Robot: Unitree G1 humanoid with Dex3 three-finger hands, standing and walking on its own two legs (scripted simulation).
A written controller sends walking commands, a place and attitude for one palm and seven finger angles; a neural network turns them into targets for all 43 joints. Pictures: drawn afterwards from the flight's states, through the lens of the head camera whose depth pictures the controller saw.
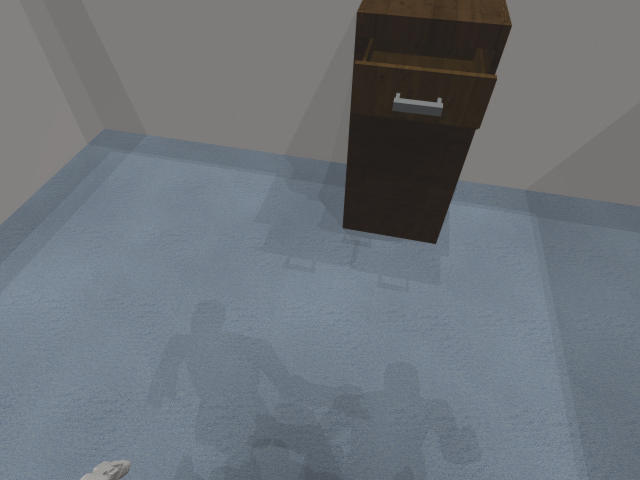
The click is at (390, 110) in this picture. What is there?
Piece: drawer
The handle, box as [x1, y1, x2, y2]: [392, 93, 442, 116]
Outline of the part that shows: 394,97 392,110 440,116 442,109 442,103 440,102 441,98 438,98 436,102 428,102 403,99 399,97 399,93 396,93 396,97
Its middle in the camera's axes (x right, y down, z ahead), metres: +0.25 -0.35 +1.00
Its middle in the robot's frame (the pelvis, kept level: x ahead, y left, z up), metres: +1.00 -0.20 -0.04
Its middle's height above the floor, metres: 0.73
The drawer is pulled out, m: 0.16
